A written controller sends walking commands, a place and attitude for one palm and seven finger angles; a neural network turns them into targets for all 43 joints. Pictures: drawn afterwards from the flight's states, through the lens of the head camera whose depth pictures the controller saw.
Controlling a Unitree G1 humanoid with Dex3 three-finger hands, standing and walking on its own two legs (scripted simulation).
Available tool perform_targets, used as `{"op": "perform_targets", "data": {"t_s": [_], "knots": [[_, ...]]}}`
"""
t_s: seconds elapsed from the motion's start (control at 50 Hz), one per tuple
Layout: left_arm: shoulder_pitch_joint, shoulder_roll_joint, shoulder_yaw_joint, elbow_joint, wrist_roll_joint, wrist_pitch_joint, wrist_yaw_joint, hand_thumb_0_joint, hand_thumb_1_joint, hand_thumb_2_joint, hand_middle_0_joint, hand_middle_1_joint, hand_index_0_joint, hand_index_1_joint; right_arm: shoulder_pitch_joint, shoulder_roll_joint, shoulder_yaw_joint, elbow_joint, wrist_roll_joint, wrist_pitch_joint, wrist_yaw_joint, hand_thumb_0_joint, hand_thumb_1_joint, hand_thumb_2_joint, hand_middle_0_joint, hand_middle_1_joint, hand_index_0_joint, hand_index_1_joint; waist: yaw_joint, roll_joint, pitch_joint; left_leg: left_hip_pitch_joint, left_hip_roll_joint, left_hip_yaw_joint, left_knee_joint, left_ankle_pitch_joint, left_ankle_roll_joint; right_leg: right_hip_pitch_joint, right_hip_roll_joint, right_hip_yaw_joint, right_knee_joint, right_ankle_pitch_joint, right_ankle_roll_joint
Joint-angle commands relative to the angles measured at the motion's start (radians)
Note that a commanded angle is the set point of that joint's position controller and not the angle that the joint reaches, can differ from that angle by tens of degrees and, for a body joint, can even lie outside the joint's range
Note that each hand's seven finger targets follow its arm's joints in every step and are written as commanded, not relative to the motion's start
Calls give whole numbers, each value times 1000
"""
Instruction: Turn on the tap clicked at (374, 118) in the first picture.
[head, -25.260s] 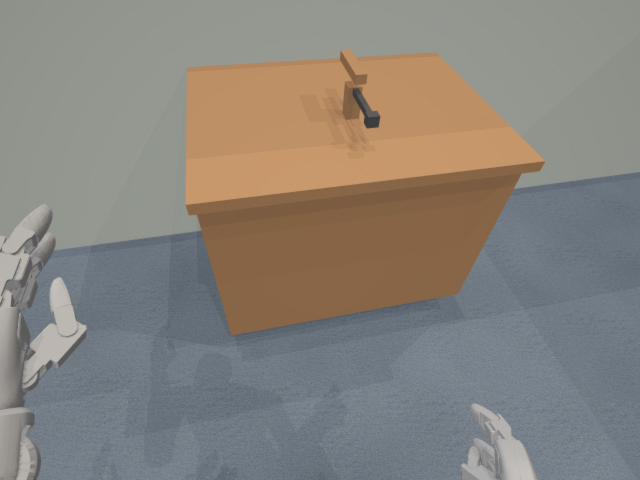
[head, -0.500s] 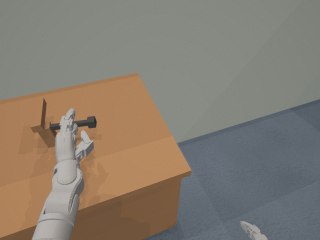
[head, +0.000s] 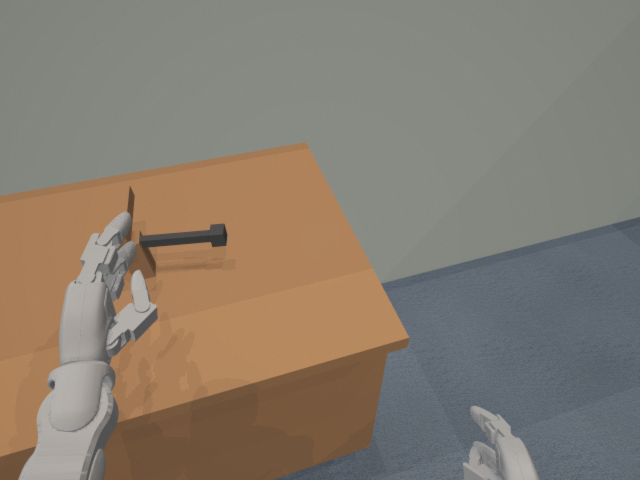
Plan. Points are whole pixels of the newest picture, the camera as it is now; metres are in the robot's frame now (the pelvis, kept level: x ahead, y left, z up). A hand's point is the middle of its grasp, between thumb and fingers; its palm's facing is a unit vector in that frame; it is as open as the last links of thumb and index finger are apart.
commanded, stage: draw the hand back beside the body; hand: left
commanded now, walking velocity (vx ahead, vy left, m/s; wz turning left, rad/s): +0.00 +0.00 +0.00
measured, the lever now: (218, 235) +0.49 +0.23 +0.01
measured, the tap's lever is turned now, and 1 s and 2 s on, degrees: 79 79 79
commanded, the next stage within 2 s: step back with the hand held close in 0.66 s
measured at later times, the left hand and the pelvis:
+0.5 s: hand (84, 341) +0.20 +0.25 +0.15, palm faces +0.43 -0.83 -0.34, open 7.4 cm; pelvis +0.01 +0.01 +0.00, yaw +1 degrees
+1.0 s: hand (86, 331) +0.21 +0.25 +0.16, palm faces +0.37 -0.84 -0.39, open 7.4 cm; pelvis -0.01 +0.01 +0.00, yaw -1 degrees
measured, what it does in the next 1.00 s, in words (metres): stands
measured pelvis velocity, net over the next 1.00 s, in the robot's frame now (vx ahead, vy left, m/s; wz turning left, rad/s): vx -0.01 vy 0.01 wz -0.02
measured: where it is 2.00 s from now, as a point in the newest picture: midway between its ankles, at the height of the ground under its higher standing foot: outside the picture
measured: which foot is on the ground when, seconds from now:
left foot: down 0.00-1.00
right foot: down 0.00-1.00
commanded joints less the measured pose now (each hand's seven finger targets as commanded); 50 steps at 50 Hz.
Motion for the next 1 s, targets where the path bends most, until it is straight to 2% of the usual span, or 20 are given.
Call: {"op": "perform_targets", "data": {"t_s": [0.0, 0.02, 0.08, 0.12, 0.14, 0.18, 0.36, 0.44, 0.5, 0.52, 0.56, 0.58, 0.62, 0.74, 0.76, 0.78, 0.8, 0.86, 0.92, 0.98], "knots": [[-132, 165, 100, -278, 0, -69, 9, 0, 900, 900, -192, -276, -192, -276, -137, -116, -47, -157, -5, -67, -12, 0, -900, -900, 200, 300, 200, 300, 4, -38, -101, 64, -6, -4, -52, 147, 45, -74, -5, 0, -71, 206, -15], [-124, 174, 111, -305, 2, -71, 8, 0, 900, 900, -193, -279, -193, -279, -137, -116, -49, -153, -4, -67, -12, 0, -900, -900, 200, 300, 200, 300, 3, -8, -106, 68, -7, -9, -56, 143, 40, -71, -5, 0, -73, 195, -17], [-77, 172, 121, -343, 2, -76, 12, 0, 900, 900, -196, -288, -196, -288, -137, -113, -49, -155, -6, -75, -14, 0, -900, -900, 200, 300, 200, 300, 7, -13, -115, 63, -6, -11, -50, 152, 41, -64, -7, -4, -62, 199, -17], [-50, 206, 159, -377, 5, -79, 17, 0, 900, 900, -198, -294, -198, -294, -135, -114, -48, -151, -8, -81, -13, 0, -900, -900, 200, 300, 200, 300, 15, 21, -113, 60, -11, -16, -51, 150, 40, -62, -7, -3, -68, 193, -19], [-24, 186, 148, -386, 5, -80, 17, 0, 900, 900, -199, -297, -199, -297, -133, -111, -50, -152, -7, -83, -14, 0, -900, -900, 200, 300, 200, 300, 10, 11, -115, 59, -6, -14, -47, 157, 39, -62, -9, -5, -58, 199, -19], [18, 192, 164, -399, -1, -77, 16, 0, 900, 900, -200, -300, -200, -300, -134, -113, -53, -155, -7, -86, -14, 0, -900, -900, 200, 300, 200, 300, 15, -13, -114, 55, -6, -10, -37, 173, 44, -59, -11, -3, -58, 223, -16], [145, 220, 232, -490, -4, -84, 20, 0, 900, 900, -200, -300, -200, -300, -129, -114, -57, -153, -6, -103, -14, 0, -900, -900, 200, 300, 200, 300, 23, 14, -79, 26, -3, -19, -23, 159, 40, -82, -13, -7, -56, 202, -16], [113, 185, 195, -460, -3, -78, 20, 0, 900, 900, -200, -300, -200, -300, -128, -116, -56, -147, -6, -106, -19, 0, -900, -900, 200, 300, 200, 300, 9, 5, -53, 24, -4, -21, -21, 137, 42, -106, -12, -7, -55, 179, -13], [112, 207, 215, -448, -4, -78, 23, 0, 900, 900, -200, -300, -200, -300, -132, -121, -60, -148, -8, -108, -25, 0, -900, -900, 200, 300, 200, 300, 17, -48, -81, 32, -8, -20, -13, 140, 50, -98, -14, -4, -55, 191, -11], [102, 210, 216, -461, -2, -78, 22, 0, 900, 900, -200, -300, -200, -300, -133, -121, -58, -146, -7, -106, -25, 0, -900, -900, 200, 300, 200, 300, 15, -9, -80, 36, -9, -20, -15, 143, 48, -97, -14, -3, -56, 191, -13], [111, 209, 216, -462, -3, -78, 23, 0, 900, 900, -200, -300, -200, -300, -131, -119, -57, -148, -9, -106, -24, 0, -900, -900, 200, 300, 200, 300, 20, -23, -90, 29, -10, -23, -15, 149, 47, -86, -16, -6, -49, 199, -12], [116, 197, 205, -462, -4, -76, 22, 0, 900, 900, -200, -300, -200, -300, -136, -115, -56, -149, -8, -106, -24, 0, -900, -900, 200, 300, 200, 300, 18, 3, -79, 26, -9, -18, -13, 147, 47, -88, -18, -3, -49, 198, -13], [107, 223, 226, -482, -3, -78, 24, 0, 900, 900, -200, -300, -200, -300, -134, -117, -54, -147, -9, -107, -22, 0, -900, -900, 200, 300, 200, 300, 22, 23, -85, 25, -12, -25, -17, 149, 44, -80, -16, -4, -52, 197, -17], [141, 202, 217, -468, -6, -72, 21, 0, 900, 900, -200, -300, -200, -300, -130, -111, -53, -151, -8, -103, -20, 0, -900, -900, 200, 300, 200, 300, 20, 11, -82, 23, -7, -21, -11, 179, 44, -76, -17, -7, -43, 231, -16], [80, 239, 241, -523, -6, -79, 24, 0, 900, 900, -200, -300, -200, -300, -133, -116, -54, -153, -8, -105, -19, 0, -900, -900, 200, 300, 200, 300, 23, 12, -107, 34, -9, -24, -10, 182, 44, -68, -17, -7, -46, 235, -17], [-79, 387, 394, -598, -17, -115, 26, 0, 900, 900, -200, -300, -200, -300, -136, -116, -45, -187, 2, -91, -27, 0, -900, -900, 200, 300, 200, 300, 9, 15, -36, -5, 19, -23, 36, 159, 62, -157, -72, 104, -92, 374, -13], [28, 301, 335, -472, -11, -117, 12, 0, 900, 900, -200, -300, -200, -300, -124, -103, -40, -149, -6, -80, -32, 0, -900, -900, 200, 300, 200, 300, -3, -43, -41, -11, 18, -38, 64, 187, 65, -158, -100, 97, -76, 449, -13], [186, 198, 257, -386, -3, -106, -15, 0, 900, 900, -200, -300, -200, -300, -105, -113, -56, -179, -5, -51, -31, 0, -900, -900, 200, 300, 200, 300, -5, -64, -140, 25, 45, -22, 70, 333, 65, -127, -106, 78, -20, 542, 6], [235, 200, 248, -422, -2, -98, -17, 0, 900, 900, -200, -300, -200, -300, -105, -124, -62, -208, 0, -28, -30, 0, -900, -900, 200, 300, 200, 300, -2, -32, -187, 24, 67, -31, 52, 438, 64, -125, -94, 52, 16, 496, 16], [243, 241, 279, -493, 0, -105, -8, 0, 900, 900, -200, -300, -200, -300, -110, -124, -62, -230, 2, -15, -36, 0, -900, -900, 200, 300, 200, 300, 1, -29, -198, -15, 78, -45, 36, 401, 63, -139, -83, 48, 21, 406, 17]]}}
